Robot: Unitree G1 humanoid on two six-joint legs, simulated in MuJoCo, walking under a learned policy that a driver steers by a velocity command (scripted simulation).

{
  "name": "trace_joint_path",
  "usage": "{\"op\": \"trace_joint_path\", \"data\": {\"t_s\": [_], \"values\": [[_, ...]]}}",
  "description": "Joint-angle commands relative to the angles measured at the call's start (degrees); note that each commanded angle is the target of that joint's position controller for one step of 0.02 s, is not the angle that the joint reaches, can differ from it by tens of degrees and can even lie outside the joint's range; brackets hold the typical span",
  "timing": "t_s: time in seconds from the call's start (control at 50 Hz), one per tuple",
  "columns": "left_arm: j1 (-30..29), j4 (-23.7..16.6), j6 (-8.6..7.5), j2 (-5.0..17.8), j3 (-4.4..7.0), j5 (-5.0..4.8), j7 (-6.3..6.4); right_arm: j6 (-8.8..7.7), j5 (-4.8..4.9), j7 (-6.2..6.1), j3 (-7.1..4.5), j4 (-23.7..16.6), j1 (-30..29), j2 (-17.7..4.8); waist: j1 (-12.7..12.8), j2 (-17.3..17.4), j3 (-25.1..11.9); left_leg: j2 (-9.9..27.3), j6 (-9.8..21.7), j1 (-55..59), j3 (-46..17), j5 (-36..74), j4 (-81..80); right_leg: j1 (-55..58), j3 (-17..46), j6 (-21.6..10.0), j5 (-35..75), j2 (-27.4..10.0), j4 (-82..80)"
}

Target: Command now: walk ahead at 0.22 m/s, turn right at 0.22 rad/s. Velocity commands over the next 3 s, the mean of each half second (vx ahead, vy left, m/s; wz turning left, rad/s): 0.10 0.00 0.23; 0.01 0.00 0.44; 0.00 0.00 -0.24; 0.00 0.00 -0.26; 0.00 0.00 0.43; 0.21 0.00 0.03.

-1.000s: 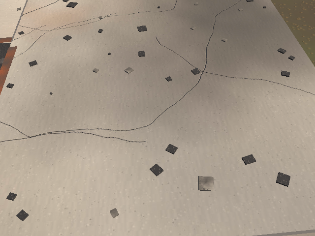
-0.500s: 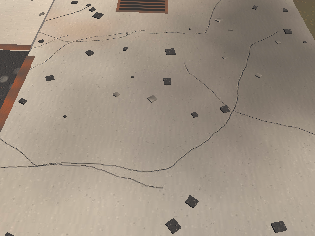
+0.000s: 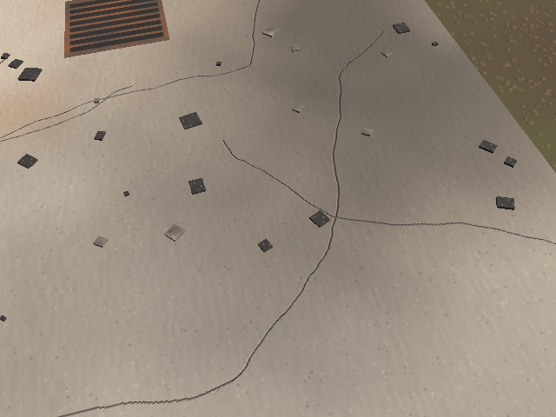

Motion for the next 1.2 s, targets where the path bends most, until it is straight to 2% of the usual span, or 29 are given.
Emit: {"op": "trace_joint_path", "data": {"t_s": [0.02,0.12,0.16,0.22,0.24,0.26,0.28,0.3,0.34,0.4,0.54,0.64,0.7,0.72,0.74,0.76,0.78,0.8,0.82,0.86,0.96,1.04,1.08,1.1,1.12,1.14,1.16,1.18,1.2], "values": [[0.85,-2.73,-0.73,5.9,0.8,0.01,0.43,0.97,0.22,0.16,-0.5,-0.33,6.8,-3.01,-1.57,-5.4,-6.87,-1.96,-0.41,6.18,5.37,6.64,-7.3,1.33,3.21,-3.01,50.58,-12.34,-2.89],[2.24,-0.88,-0.58,4.79,-0.38,1.02,1.42,0.71,1.29,0.05,0.06,-0.03,2.24,-2.89,1.79,-6.17,-6.57,-2.36,2.43,8.51,5.58,13.31,-19.52,8.25,1.2,-0.03,47.08,-14.91,-3.13],[1.25,-0.42,-0.34,5.32,-0.41,1.45,2.02,0.42,1.09,-0.14,-0.19,0.41,2.76,-3.9,1.4,-5.87,-5.52,-3.58,3.82,10.02,4.98,9.22,-22.08,9.98,1.28,-0.5,47.81,-17.1,-0.89],[-1.22,-0.48,0.41,7.41,0.24,0.66,3.24,-0.27,0.47,-0.34,-1.22,2.19,9.12,-5.87,-1.81,-4.85,-5.56,-6.37,6.92,15.15,5.29,4.81,-29.79,12.23,1.31,-0.43,51.53,-17.93,10.2],[-2.01,-0.93,0.54,8.33,0.52,0.31,3.5,-0.85,0.29,-0.43,-1.62,3.1,13.19,-6.75,-4.33,-2.25,-7.36,-4.85,8.55,21.49,2.48,18.04,-35.18,9.74,-0.36,1.2,45.5,-15.8,18.35],[-1.86,-3.25,0.2,7.89,0.4,0.37,3.58,-1.18,0.17,-0.65,-2.78,3.15,17.13,-11.34,-4.69,4.61,-11.61,5.21,12.94,31.0,-10.56,47.09,-33.94,1.0,-3.41,3.44,22.63,-9.84,33.56],[2.15,-3.82,0.94,3.29,-0.34,-0.03,2.81,-0.16,1.51,-0.46,-3.53,3.03,15.59,-13.42,-1.32,14.32,-15.84,16.95,24.64,38.54,-26.35,68.17,-35.35,-13.33,-4.6,5.98,-25.2,1.35,48.06],[2.25,-2.4,2.01,3.74,-0.74,1.86,2.56,0.4,3.1,0.13,-3.04,2.68,14.68,-10.52,-0.74,5.08,-16.41,16.05,24.48,34.8,-26.03,56.46,-37.49,-13.5,2.05,6.09,-25.95,-3.16,50.8],[-3.06,-3.14,2.87,4.82,-0.26,1.54,2.38,1.93,1.78,-0.03,-2.68,0.84,7.6,-7.35,0.13,-0.28,-6.33,9.45,20.63,24.4,-18.87,33.93,-41.47,-17.23,2.02,7.18,-19.81,-6.0,49.54],[-3.63,-3.88,4.2,4.17,-0.44,1.67,2.08,2.93,1.41,-0.36,-2.94,0.29,6.4,-7.14,0.57,2.81,-6.85,3.53,16.95,20.63,-14.69,21.84,-43.89,-15.03,0.36,9.12,-14.62,-6.37,43.52],[-7.8,-5.95,4.84,4.08,-0.71,0.76,2.91,4.16,0.84,-0.14,-4.7,-0.12,7.78,-9.9,-2.24,5.49,-7.8,2.1,15.03,22.1,-20.61,0.71,-46.05,-15.8,0.93,10.44,-13.63,-6.52,30.07],[-6.76,-6.78,3.66,4.3,-0.9,0.01,3.3,4.94,0.54,0.34,-5.41,-0.86,5.68,-10.26,-2.26,6.29,-7.84,1.57,13.62,21.19,-25.02,1.15,-45.41,-10.78,1.34,8.93,-14.45,-4.99,21.59],[-0.7,-5.86,2.67,4.29,-0.91,-0.45,3.77,5.48,1.13,0.64,-5.59,-1.37,2.7,-10.0,0.74,6.5,-7.72,-0.33,10.41,17.67,-26.4,1.26,-44.03,-1.23,0.84,6.56,-11.13,-3.47,7.32],[1.53,-5.44,2.27,5.26,-0.61,-0.09,4.19,5.48,1.7,0.53,-5.39,-1.78,1.84,-9.22,1.97,5.03,-7.03,-2.95,7.53,14.0,-24.86,-3.81,-42.31,3.83,2.09,5.62,-8.17,-5.21,-1.29],[0.51,-6.32,2.08,10.09,0.41,0.78,4.74,5.34,2.26,0.32,-4.67,-2.22,4.13,-6.09,-0.02,-4.62,-6.8,-8.61,4.05,8.93,-18.5,-12.58,-32.63,6.63,13.94,3.09,-15.34,-16.4,-9.44],[-5.8,-9.14,2.3,14.79,1.24,1.44,4.6,4.89,2.27,-0.09,-4.86,-2.81,4.27,-5.58,-0.9,-14.94,-4.45,-17.86,2.19,0.95,-4.43,-15.18,-17.65,2.76,29.23,-2.48,-16.62,-29.59,-13.68],[-6.5,-8.91,2.45,12.47,0.9,2.22,4.14,4.62,0.02,-0.18,-5.65,-2.02,3.32,-9.89,-1.23,-8.23,-3.11,-12.33,1.61,4.19,-4.85,-14.04,-6.91,-4.3,25.74,-5.57,-7.51,-30.27,-10.91],[-8.45,-9.34,2.21,8.45,-0.18,1.82,3.81,4.61,0.12,0.2,-5.81,-1.1,4.79,-9.44,-3.2,-5.91,-3.15,-12.21,1.87,7.27,-5.38,-11.18,-2.05,-6.3,20.39,-4.92,0.4,-26.4,-8.58],[-10.14,-9.55,2.02,6.65,-0.63,1.45,3.47,4.9,0.15,0.48,-5.61,0.02,6.83,-8.57,-4.45,-5.64,-2.99,-12.21,1.66,7.71,-5.01,-8.41,1.86,-5.7,14.44,-3.32,5.88,-22.5,-6.85],[-9.35,-10.02,1.74,6.2,-0.82,1.2,3.37,5.55,0.22,0.95,-5.22,1.16,8.5,-7.78,-3.71,-9.45,-4.41,-12.5,0.74,5.81,-3.72,-7.47,6.05,-0.73,9.11,-2.72,15.78,-19.33,-4.28],[-0.96,-6.78,1.37,7.07,-0.49,0.99,3.03,6.11,1.2,0.73,-3.46,0.23,2.42,-5.45,1.03,-10.16,-5.87,-10.93,-1.17,5.56,-3.18,-9.4,-6.68,10.65,8.21,-4.13,27.62,-20.49,-0.45],[-1.23,-5.37,1.65,7.49,-0.61,1.4,2.21,6.3,2.2,-0.08,-2.04,1.27,1.33,-4.22,1.65,-12.57,-6.72,-9.2,0.11,17.98,1.62,-11.49,-22.82,7.02,7.6,-3.8,29.57,-19.79,1.01],[-1.22,-3.74,1.92,6.94,-0.97,1.12,1.74,6.0,2.31,-1.13,-1.46,3.31,3.82,-3.16,-0.09,-12.22,-5.82,-8.73,1.24,24.56,3.13,-2.82,-37.04,5.2,8.64,-2.24,31.13,-18.53,2.41],[-1.43,-3.17,1.92,7.32,-0.87,0.61,1.64,5.41,1.86,-1.77,-1.4,4.46,5.7,-3.64,-1.41,-10.65,-5.48,-7.29,1.9,30.65,2.27,8.21,-45.93,2.17,9.24,-0.09,30.07,-18.05,3.38],[-0.47,-3.28,1.44,7.04,-0.94,0.18,1.47,4.56,1.09,-2.5,-1.97,4.88,6.3,-6.75,-0.84,-8.27,-7.41,-2.88,2.82,37.77,-2.0,12.69,-46.92,-2.06,9.84,2.44,24.8,-17.39,3.79],[0.36,-4.52,0.93,5.27,-1.23,-0.16,1.03,3.87,0.02,-3.02,-2.44,4.72,7.17,-10.86,0.42,-0.29,-10.01,6.83,4.74,44.05,-9.49,25.64,-42.99,-7.66,7.11,4.36,11.01,-14.4,7.77],[-0.94,-4.26,1.53,3.3,-1.67,-0.85,1.31,3.93,1.53,-2.65,-2.53,5.05,2.54,-11.41,1.32,7.68,-6.8,9.39,9.5,34.9,-8.55,32.45,-40.19,-6.28,2.04,4.86,-5.22,-9.21,5.91],[-2.04,-3.65,2.21,5.02,-1.35,-0.16,1.65,3.59,1.65,-2.31,-2.06,4.1,0.21,-8.73,0.75,6.64,-5.94,9.04,10.36,33.21,-7.73,28.74,-40.48,-5.17,1.3,5.2,-7.72,-8.68,8.55],[-3.62,-3.77,2.64,5.77,-0.88,0.1,1.62,3.46,1.55,-2.22,-2.2,3.99,-0.09,-8.8,-0.11,7.26,-4.69,8.04,10.1,31.9,-6.92,24.39,-40.72,-6.43,0.97,5.03,-6.6,-7.56,10.84]]}}
Next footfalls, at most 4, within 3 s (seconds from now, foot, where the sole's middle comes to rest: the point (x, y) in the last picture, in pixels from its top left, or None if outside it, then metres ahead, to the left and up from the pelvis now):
0.24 left None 0.22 0.11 -0.78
0.74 right None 0.20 -0.08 -0.78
1.12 left None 0.08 0.10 -0.78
1.46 right None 0.17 -0.10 -0.78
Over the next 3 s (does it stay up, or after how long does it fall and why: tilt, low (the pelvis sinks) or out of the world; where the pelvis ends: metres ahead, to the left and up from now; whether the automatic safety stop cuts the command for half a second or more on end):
stays up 0.18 -0.02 0.00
